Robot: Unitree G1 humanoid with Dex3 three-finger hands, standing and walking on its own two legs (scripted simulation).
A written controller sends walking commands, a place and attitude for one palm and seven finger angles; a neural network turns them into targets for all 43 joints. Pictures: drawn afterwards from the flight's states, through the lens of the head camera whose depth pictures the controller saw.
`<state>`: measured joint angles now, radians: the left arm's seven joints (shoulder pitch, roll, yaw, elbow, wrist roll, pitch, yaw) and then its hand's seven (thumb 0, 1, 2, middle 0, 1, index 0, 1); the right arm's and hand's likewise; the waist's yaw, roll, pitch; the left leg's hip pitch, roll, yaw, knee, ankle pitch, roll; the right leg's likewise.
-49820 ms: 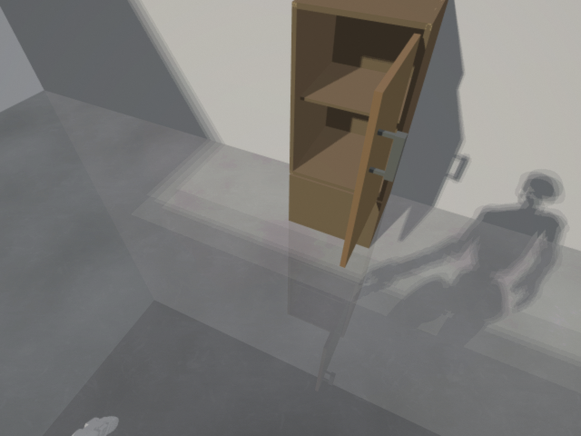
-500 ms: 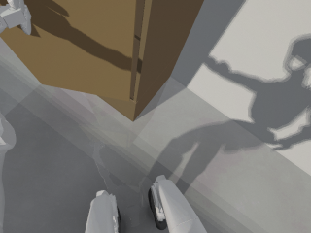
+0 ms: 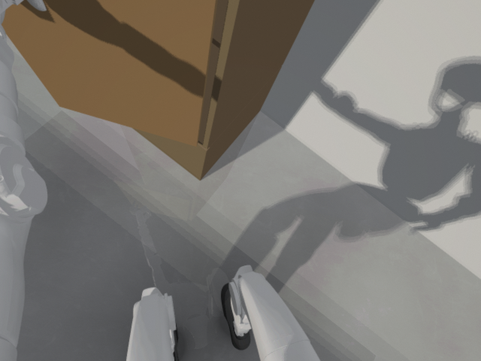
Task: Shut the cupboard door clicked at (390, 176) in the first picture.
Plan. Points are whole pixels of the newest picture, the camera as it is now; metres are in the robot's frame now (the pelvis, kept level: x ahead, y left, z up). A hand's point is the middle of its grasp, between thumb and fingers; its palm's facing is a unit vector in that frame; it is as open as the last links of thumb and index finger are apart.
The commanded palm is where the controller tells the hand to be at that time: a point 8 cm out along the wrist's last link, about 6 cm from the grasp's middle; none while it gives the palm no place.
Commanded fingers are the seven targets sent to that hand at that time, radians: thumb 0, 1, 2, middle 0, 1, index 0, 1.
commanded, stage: pull the fist back off the door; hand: left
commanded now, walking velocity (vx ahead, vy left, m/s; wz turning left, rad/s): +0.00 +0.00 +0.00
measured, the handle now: out of the picture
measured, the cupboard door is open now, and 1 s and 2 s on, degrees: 23 23 23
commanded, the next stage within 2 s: draw the hand back to the body in 0.70 s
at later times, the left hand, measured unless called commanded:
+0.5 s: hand (41, 21) +0.56 +0.17 +0.09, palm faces +0.13 -0.99 -0.04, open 3.1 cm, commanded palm +0.53 +0.20 +0.11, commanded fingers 0.00 0.90 0.90 -1.30 -1.50 -1.30 -1.50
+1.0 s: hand (22, 42) +0.50 +0.17 +0.13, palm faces +0.14 -0.99 -0.06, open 3.1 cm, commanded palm +0.45 +0.22 +0.14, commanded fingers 0.00 0.90 0.90 -1.30 -1.50 -1.30 -1.50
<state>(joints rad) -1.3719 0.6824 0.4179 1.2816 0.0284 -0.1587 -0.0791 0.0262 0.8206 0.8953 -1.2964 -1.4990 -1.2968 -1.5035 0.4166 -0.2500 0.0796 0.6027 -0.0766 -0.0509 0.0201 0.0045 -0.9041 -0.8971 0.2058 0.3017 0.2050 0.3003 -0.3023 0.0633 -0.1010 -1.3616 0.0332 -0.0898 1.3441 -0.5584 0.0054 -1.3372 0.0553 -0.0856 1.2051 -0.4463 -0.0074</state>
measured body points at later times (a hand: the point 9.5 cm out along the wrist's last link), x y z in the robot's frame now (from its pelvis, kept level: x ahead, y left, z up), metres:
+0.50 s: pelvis +0.02 +0.00 +0.04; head +0.18 +0.01 +0.46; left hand +0.55 +0.22 +0.10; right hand -0.02 -0.25 -0.07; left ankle +0.02 +0.11 -0.61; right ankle +0.05 -0.12 -0.61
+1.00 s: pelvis +0.03 -0.01 +0.06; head +0.14 -0.01 +0.49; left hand +0.49 +0.22 +0.14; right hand +0.07 -0.26 -0.07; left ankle +0.02 +0.11 -0.61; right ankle +0.05 -0.12 -0.61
